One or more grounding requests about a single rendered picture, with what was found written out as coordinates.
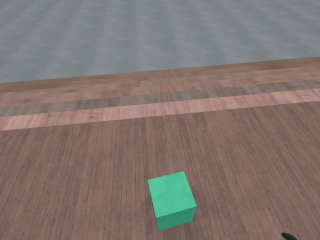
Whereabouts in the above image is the carton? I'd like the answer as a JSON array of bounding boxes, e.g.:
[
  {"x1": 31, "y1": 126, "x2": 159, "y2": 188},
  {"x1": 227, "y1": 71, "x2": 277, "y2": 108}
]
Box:
[{"x1": 147, "y1": 171, "x2": 197, "y2": 231}]

